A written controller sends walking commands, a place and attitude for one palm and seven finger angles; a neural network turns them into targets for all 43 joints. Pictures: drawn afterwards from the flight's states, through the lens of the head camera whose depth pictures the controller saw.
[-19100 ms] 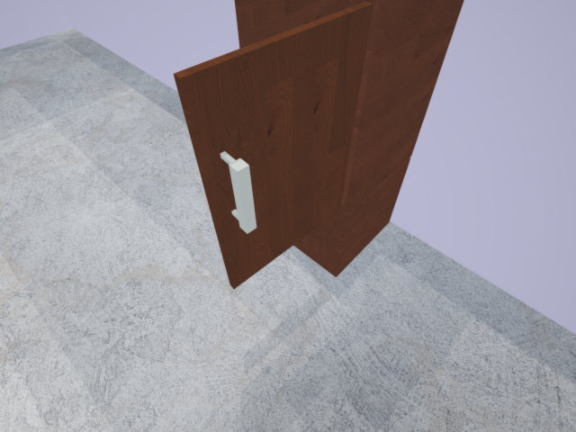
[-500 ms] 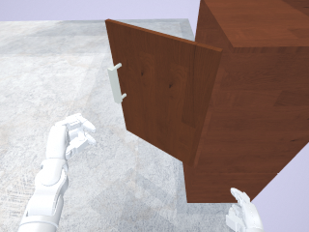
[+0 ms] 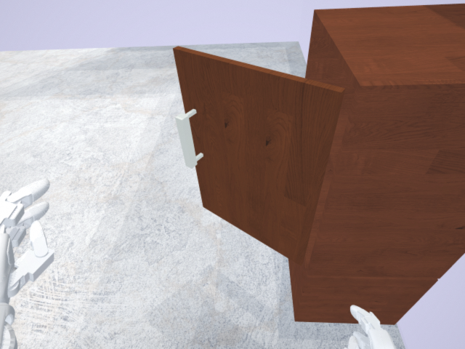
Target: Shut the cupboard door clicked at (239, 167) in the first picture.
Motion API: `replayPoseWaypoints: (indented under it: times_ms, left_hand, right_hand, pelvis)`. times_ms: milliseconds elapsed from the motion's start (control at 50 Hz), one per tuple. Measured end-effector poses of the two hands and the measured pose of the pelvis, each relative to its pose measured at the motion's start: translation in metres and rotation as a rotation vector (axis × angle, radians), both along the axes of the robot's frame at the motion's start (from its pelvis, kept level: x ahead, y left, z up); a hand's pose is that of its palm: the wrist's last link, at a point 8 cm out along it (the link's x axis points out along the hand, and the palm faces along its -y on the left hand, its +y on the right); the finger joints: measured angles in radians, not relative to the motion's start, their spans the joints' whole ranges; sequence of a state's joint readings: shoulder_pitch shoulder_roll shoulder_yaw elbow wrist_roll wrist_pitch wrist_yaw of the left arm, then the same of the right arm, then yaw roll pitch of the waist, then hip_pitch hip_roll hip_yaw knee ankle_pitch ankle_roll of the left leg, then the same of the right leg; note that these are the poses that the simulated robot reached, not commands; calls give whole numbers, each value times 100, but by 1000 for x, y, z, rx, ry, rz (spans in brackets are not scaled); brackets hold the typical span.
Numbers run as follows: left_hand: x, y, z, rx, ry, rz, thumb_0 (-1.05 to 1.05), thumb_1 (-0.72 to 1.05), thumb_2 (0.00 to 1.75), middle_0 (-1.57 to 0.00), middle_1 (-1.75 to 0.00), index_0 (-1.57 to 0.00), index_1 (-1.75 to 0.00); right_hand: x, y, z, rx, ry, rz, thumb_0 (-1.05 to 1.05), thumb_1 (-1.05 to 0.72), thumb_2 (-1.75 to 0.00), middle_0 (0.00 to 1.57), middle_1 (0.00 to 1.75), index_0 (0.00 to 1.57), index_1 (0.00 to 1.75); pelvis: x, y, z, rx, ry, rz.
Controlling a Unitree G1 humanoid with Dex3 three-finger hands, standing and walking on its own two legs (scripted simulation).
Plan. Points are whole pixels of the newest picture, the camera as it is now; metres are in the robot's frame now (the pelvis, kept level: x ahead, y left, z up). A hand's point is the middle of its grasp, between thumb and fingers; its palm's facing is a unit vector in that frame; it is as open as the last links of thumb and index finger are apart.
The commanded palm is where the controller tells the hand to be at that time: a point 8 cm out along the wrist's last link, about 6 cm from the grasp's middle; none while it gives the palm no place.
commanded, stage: draw the hand back to the body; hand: left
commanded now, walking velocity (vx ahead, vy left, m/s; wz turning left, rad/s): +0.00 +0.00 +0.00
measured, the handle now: (192, 138) +0.65 +0.21 +0.01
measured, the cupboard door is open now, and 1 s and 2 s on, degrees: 55 55 55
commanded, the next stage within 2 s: step back with the hand held close in 0.32 s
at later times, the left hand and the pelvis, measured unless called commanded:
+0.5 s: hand (51, 255) +0.18 +0.26 +0.16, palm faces +0.46 -0.79 -0.41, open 7.4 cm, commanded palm +0.13 +0.30 +0.17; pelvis -0.01 +0.00 +0.00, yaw +0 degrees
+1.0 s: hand (20, 280) +0.14 +0.29 +0.16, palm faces +0.40 -0.78 -0.48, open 7.4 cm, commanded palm +0.09 +0.32 +0.17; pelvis -0.06 +0.02 -0.01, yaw -2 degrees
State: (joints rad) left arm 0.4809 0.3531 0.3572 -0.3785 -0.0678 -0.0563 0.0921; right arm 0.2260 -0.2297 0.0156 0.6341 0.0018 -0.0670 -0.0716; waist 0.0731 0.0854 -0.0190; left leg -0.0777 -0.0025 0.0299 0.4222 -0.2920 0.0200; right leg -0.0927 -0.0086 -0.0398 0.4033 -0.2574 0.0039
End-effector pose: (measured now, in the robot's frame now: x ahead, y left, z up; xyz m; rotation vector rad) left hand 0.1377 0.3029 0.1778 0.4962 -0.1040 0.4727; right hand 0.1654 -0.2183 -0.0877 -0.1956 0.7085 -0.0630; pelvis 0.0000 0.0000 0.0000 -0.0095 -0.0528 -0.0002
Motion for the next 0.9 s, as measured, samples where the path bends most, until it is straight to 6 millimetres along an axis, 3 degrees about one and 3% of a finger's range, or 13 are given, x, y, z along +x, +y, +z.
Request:
replayPoseWaypoints:
  times_ms: [220,540,740,900]
  left_hand:
    - [-4,-4,-11,-50,-10,6,1,89,90,-23,-32,-23,-33]
    - [-1,-2,2,15,-44,-25,1,89,90,-21,-30,-21,-30]
    - [6,7,-3,71,3,-105,1,89,90,-21,-30,-21,-30]
    - [-13,15,2,108,-37,-134,1,89,90,-21,-30,-22,-30]
  right_hand:
    - [-1,-4,7,-18,-39,1,1,-90,-90,20,30,21,30]
    - [-11,-7,5,-7,-19,-26,1,-90,-90,20,30,21,30]
    - [-31,-19,4,-59,44,-134,1,-90,-90,20,30,21,30]
    - [-52,-10,12,-73,20,-148,1,-90,-90,20,30,21,30]
  pelvis:
    - [-9,-3,0,3,-10,1]
    - [-13,-2,0,-11,21,-5]
    - [-24,15,-3,-2,69,-23]
    - [-46,23,-8,2,68,-34]
